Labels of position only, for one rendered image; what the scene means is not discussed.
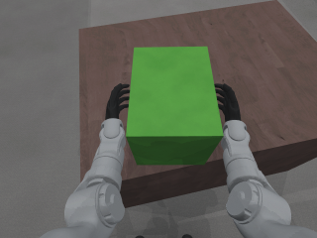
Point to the left robot upper arm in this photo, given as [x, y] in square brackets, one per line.
[92, 212]

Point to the right robot hand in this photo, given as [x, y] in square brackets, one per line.
[230, 105]

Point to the left robot forearm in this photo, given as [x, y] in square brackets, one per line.
[109, 157]

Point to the carton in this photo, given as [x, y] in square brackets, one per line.
[173, 114]

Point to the right robot upper arm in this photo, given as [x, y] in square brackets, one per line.
[260, 213]

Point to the pedestal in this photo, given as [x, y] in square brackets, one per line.
[258, 49]

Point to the left robot hand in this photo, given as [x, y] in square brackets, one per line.
[113, 107]

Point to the right robot forearm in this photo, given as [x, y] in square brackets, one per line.
[240, 164]

